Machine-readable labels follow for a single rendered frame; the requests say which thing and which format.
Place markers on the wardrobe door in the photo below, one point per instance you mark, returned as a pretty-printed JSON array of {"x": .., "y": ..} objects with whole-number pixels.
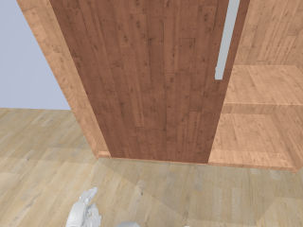
[
  {"x": 148, "y": 69},
  {"x": 53, "y": 32}
]

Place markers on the robot left hand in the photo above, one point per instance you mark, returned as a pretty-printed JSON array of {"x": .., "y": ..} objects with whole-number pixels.
[{"x": 80, "y": 212}]

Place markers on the handle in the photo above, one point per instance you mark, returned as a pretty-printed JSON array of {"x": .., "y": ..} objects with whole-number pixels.
[{"x": 229, "y": 23}]

